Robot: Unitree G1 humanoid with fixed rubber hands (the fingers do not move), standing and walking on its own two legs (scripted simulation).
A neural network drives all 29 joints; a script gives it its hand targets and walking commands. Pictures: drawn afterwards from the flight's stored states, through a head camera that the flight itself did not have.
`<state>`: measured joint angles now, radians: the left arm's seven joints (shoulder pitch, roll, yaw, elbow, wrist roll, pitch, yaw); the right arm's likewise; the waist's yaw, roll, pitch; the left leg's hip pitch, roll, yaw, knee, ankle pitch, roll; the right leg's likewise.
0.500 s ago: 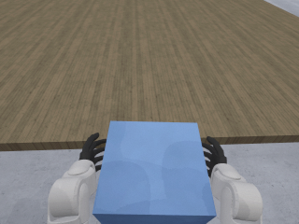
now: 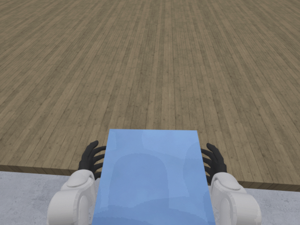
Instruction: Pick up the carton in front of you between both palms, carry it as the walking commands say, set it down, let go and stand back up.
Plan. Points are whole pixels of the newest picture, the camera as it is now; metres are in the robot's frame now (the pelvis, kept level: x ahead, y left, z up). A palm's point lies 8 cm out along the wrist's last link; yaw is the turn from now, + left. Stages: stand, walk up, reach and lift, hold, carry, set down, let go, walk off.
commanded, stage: carry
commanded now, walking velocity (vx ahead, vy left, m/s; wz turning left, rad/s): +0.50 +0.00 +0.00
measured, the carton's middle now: (151, 189) +0.23 +0.00 +0.01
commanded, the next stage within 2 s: none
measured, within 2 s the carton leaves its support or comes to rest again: neither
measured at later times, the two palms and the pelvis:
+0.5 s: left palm (107, 64) +0.65 +0.18 +0.12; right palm (188, 66) +0.63 -0.12 +0.12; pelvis +0.26 +0.04 -0.02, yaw -2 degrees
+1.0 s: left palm (108, 54) +0.74 +0.19 +0.11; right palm (181, 54) +0.74 -0.11 +0.11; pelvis +0.39 +0.05 +0.00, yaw -1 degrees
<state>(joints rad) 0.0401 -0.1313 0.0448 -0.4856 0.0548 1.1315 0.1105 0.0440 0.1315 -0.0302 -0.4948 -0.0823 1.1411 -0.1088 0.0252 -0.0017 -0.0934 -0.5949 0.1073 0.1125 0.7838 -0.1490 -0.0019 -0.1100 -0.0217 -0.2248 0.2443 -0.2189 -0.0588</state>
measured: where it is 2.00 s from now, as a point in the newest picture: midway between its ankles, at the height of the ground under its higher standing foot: (145, 145)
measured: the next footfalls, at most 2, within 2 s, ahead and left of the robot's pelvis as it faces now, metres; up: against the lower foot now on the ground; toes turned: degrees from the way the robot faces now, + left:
left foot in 0.20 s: +0.33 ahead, +0.11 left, +0.00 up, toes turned +8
right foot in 0.54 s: +0.39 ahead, -0.07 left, +0.00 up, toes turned -8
